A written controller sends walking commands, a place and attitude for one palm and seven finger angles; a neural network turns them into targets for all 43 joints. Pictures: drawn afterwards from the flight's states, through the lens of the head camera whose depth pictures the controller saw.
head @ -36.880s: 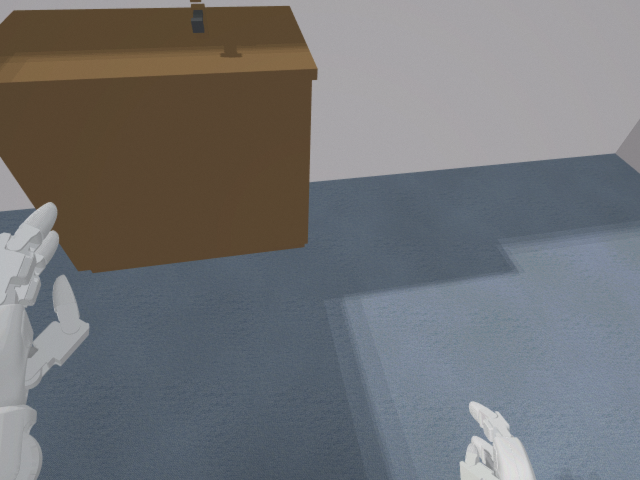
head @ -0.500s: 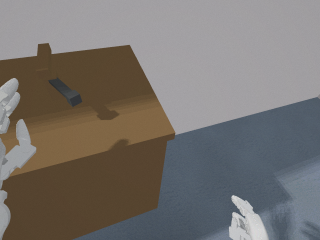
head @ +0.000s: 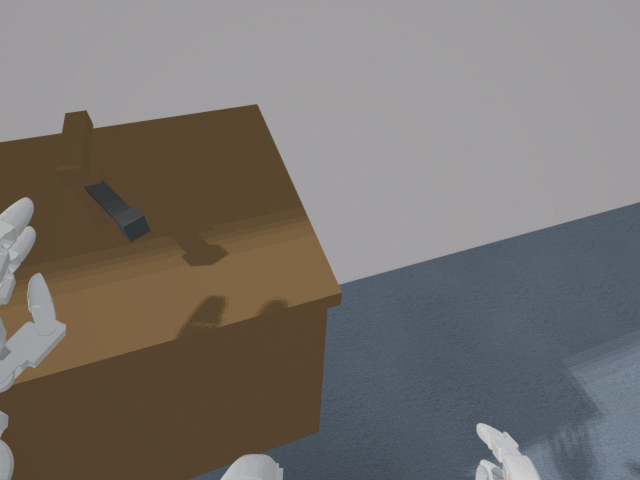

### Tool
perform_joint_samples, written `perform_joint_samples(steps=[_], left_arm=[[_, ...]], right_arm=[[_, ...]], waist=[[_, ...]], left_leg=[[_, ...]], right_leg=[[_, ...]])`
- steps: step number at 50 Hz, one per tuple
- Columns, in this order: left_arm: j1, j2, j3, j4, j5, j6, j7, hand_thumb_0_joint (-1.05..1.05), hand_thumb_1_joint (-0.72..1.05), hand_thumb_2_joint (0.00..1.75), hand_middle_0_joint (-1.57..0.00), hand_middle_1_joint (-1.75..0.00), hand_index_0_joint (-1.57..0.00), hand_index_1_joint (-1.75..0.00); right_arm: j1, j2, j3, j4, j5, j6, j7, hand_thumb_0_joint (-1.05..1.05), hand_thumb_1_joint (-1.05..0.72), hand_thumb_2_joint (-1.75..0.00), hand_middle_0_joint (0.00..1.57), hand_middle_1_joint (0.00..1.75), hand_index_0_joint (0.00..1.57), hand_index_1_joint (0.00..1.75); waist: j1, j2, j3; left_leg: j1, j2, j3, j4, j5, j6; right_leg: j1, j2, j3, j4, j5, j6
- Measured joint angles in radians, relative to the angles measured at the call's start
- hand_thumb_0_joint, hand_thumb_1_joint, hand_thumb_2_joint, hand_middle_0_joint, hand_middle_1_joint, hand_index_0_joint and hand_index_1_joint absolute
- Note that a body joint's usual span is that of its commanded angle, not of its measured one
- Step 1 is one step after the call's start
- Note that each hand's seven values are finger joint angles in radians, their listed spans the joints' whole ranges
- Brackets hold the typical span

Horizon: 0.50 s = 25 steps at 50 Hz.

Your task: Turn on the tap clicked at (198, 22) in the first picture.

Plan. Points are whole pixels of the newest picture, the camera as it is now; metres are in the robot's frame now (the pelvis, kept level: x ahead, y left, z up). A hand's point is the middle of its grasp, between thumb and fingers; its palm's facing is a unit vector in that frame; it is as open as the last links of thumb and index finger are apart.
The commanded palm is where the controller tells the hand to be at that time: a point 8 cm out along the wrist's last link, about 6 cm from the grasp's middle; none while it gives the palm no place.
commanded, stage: come to a stop and stand still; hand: left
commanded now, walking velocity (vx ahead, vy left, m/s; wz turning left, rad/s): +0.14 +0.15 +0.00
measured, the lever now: (132, 224) +0.38 +0.27 +0.11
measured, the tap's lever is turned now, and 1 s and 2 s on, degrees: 27 27 27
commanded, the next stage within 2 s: look again from close up in 1.50 s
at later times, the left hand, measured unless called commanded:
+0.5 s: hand (57, 276) +0.26 +0.28 +0.17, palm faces +0.37 -0.86 -0.34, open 7.4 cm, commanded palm +0.20 +0.32 +0.18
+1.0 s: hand (66, 295) +0.25 +0.29 +0.14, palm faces +0.24 -0.88 -0.42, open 7.4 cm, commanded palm +0.20 +0.33 +0.18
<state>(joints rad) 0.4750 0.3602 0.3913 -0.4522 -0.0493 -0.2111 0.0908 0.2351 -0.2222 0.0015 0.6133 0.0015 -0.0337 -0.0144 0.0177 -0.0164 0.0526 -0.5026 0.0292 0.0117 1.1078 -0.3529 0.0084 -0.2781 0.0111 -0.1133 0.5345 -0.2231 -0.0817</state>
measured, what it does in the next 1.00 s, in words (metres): steps on the spot: left foot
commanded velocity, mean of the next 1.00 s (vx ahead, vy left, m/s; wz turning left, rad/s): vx -0.05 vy -0.05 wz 0.00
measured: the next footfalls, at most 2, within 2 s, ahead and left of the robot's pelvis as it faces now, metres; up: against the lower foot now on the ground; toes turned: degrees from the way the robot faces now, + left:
left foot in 0.18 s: +0.11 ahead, +0.16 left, +0.00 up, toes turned +4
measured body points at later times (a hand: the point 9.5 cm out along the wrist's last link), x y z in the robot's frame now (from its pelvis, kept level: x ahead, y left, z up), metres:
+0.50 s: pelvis +0.03 +0.04 +0.01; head +0.05 +0.05 +0.46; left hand +0.23 +0.32 +0.19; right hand +0.23 -0.15 -0.06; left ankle +0.07 +0.16 -0.73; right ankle +0.05 -0.07 -0.73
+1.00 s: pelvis +0.03 +0.05 +0.00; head +0.05 +0.08 +0.45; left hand +0.24 +0.33 +0.16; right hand +0.16 -0.20 -0.07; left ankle +0.07 +0.16 -0.73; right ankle +0.05 -0.07 -0.73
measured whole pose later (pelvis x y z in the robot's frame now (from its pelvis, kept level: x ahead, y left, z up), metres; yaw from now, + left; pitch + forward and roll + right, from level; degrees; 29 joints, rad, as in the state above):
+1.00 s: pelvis +0.03 +0.05 +0.00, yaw -2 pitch -2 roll -1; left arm 0.50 0.42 0.33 -0.48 -0.05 -0.15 0.09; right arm 0.26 -0.21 0.00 0.58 0.02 -0.11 -0.06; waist 0.00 -0.05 0.08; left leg -0.26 0.05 0.10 0.51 -0.22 0.02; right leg -0.22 -0.02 -0.05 0.49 -0.23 0.01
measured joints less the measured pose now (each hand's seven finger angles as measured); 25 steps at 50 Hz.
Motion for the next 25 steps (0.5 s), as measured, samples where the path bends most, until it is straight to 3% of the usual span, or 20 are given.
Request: perform_joint_samples(steps=[5,9,12,16,25], left_arm=[[-0.041,-0.029,-0.057,0.001,0.013,0.030,0.021,0.01,0.89,0.90,-0.21,-0.31,-0.22,-0.30],[-0.053,-0.027,-0.074,-0.052,0.014,0.031,0.034,0.01,0.89,0.90,-0.21,-0.31,-0.22,-0.30],[-0.082,0.013,-0.047,-0.049,0.012,0.020,0.038,0.01,0.89,0.90,-0.21,-0.31,-0.22,-0.30],[-0.089,0.034,-0.014,-0.011,0.007,0.034,0.036,0.01,0.89,0.90,-0.21,-0.31,-0.21,-0.30],[-0.067,-0.017,-0.068,-0.039,-0.004,0.084,0.025,0.01,0.89,0.90,-0.20,-0.31,-0.21,-0.30]], right_arm=[[0.001,-0.020,-0.004,-0.002,-0.013,-0.041,-0.026,0.01,-0.90,-0.90,0.20,0.30,0.20,0.30],[-0.016,-0.043,-0.020,-0.024,-0.010,-0.072,-0.038,0.01,-0.90,-0.90,0.20,0.30,0.20,0.30],[-0.054,-0.004,-0.018,-0.017,0.005,-0.069,-0.043,0.01,-0.90,-0.90,0.20,0.30,0.20,0.30],[-0.068,0.041,0.013,-0.049,0.007,-0.071,-0.035,0.01,-0.90,-0.90,0.20,0.30,0.20,0.30],[-0.073,0.077,0.054,-0.059,0.002,-0.071,-0.017,0.01,-0.90,-0.90,0.20,0.30,0.20,0.30]], waist=[[0.013,-0.038,0.001],[0.007,0.010,-0.003],[0.011,-0.016,0.007],[0.004,-0.012,-0.012],[0.021,0.006,0.004]], left_leg=[[0.092,0.029,0.049,-0.368,0.085,0.007],[0.232,0.028,0.038,-0.585,0.175,0.012],[0.248,0.015,0.057,-0.560,0.133,-0.012],[0.252,0.017,0.066,-0.583,0.125,-0.012],[0.242,0.028,0.071,-0.625,0.153,-0.012]], right_leg=[[0.037,-0.043,0.008,-0.035,0.000,0.022],[0.038,-0.027,0.000,0.026,-0.048,0.050],[0.051,-0.041,0.025,0.041,-0.051,0.067],[0.062,-0.037,0.034,-0.003,-0.046,0.074],[0.062,-0.021,0.038,-0.077,0.003,0.075]])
